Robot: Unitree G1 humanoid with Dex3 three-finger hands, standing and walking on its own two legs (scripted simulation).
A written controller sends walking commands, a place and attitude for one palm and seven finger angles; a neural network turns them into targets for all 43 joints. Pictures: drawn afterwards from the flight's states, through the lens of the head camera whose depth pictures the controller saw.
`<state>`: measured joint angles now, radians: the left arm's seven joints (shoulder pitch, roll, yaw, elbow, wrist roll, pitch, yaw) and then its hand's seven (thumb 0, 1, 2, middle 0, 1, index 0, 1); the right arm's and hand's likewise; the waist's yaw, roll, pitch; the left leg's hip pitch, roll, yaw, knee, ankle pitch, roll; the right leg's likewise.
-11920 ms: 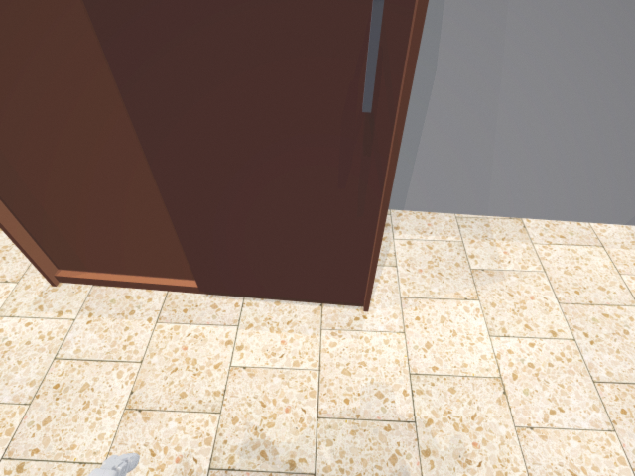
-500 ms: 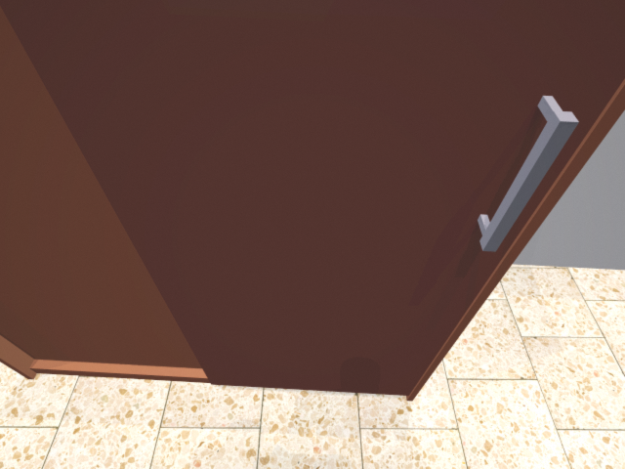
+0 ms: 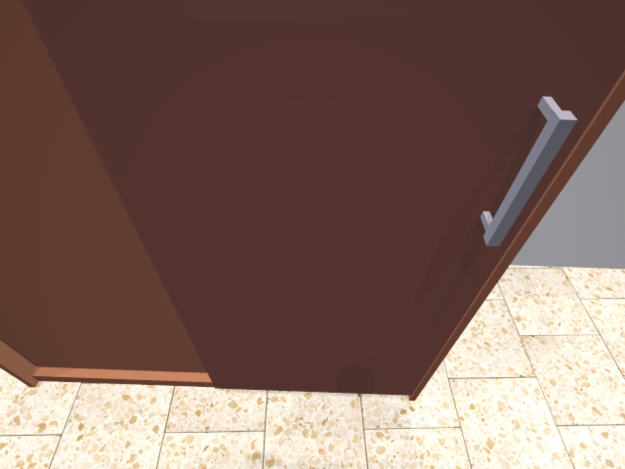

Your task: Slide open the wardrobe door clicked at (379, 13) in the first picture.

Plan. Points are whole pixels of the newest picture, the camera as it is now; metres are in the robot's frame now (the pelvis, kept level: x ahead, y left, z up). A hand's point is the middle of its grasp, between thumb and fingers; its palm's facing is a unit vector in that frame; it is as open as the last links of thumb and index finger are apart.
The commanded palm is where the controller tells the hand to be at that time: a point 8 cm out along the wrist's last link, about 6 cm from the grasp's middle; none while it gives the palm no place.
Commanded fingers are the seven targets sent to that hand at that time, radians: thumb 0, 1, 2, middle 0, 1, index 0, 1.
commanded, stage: look again from close up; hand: right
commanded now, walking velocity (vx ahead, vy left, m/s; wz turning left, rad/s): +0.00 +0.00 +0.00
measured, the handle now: (517, 179) +0.44 -0.23 +0.17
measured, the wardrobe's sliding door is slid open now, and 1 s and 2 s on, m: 0.00 0.00 0.00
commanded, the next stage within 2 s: shuffle to correct the standing spot in 0.62 s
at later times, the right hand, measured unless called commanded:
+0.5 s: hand out of the picture +0.00 -0.17 -0.17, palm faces +0.01 +0.97 -0.23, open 7.4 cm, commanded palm none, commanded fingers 0.00 -0.90 -0.90 0.20 0.30 0.20 0.30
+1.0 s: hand out of the picture +0.00 -0.18 -0.17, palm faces +0.08 +0.97 -0.25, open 7.4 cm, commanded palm none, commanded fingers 0.00 -0.90 -0.90 0.20 0.30 0.20 0.30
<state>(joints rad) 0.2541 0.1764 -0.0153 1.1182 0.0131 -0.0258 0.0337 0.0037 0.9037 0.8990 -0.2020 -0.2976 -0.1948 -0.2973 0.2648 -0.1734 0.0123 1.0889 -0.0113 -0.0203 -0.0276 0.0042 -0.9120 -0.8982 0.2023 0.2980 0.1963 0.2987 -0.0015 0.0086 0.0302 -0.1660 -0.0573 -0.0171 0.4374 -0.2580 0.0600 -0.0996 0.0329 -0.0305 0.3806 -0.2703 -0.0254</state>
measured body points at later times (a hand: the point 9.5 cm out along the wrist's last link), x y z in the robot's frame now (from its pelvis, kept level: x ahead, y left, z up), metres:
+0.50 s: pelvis -0.01 +0.02 +0.00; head +0.00 +0.03 +0.45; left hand -0.01 +0.25 -0.16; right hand +0.00 -0.22 -0.15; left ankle -0.02 +0.08 -0.74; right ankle -0.04 -0.10 -0.74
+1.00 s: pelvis -0.02 +0.01 +0.00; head +0.00 +0.01 +0.45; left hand +0.00 +0.25 -0.15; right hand +0.00 -0.23 -0.15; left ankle -0.02 +0.08 -0.74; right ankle -0.04 -0.12 -0.72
